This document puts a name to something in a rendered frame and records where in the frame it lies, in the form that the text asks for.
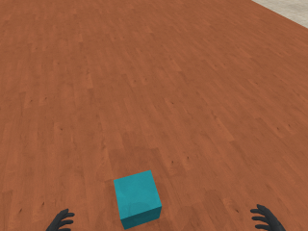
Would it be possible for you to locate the right robot hand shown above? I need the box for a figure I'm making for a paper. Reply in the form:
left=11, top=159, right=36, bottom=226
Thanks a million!
left=250, top=204, right=286, bottom=231

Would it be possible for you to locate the left robot hand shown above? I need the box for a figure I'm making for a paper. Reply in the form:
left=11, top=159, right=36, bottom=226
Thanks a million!
left=45, top=208, right=75, bottom=231

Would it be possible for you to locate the carton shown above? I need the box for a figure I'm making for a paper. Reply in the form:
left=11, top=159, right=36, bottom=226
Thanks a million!
left=114, top=170, right=162, bottom=230

